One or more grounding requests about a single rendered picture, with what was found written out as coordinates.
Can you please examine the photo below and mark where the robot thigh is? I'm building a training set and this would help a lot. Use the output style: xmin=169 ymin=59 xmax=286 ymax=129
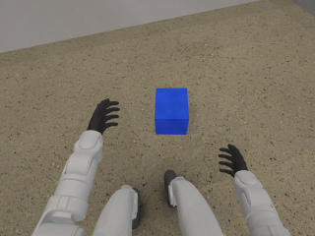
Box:
xmin=92 ymin=189 xmax=138 ymax=236
xmin=168 ymin=180 xmax=223 ymax=236

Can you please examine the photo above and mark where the robot right thigh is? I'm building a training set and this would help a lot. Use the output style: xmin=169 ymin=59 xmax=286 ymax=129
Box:
xmin=168 ymin=180 xmax=223 ymax=236

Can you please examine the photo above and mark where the robot left thigh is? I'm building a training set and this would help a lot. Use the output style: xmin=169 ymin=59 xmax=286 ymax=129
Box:
xmin=92 ymin=189 xmax=138 ymax=236

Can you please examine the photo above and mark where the robot left forearm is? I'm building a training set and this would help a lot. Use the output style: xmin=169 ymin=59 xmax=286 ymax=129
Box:
xmin=31 ymin=130 xmax=103 ymax=236

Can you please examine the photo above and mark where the robot right hand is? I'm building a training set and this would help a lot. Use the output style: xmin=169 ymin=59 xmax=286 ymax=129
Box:
xmin=218 ymin=144 xmax=249 ymax=178

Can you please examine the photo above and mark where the carton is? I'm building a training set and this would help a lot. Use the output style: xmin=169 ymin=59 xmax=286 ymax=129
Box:
xmin=155 ymin=88 xmax=189 ymax=135

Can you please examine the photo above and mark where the robot left upper arm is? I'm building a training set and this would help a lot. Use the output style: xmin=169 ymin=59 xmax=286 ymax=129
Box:
xmin=33 ymin=222 xmax=85 ymax=236

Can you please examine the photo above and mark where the robot left hand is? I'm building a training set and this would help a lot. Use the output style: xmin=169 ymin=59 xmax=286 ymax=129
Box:
xmin=87 ymin=98 xmax=120 ymax=135

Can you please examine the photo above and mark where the robot right forearm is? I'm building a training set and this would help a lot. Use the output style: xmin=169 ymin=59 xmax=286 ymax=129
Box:
xmin=233 ymin=170 xmax=291 ymax=236

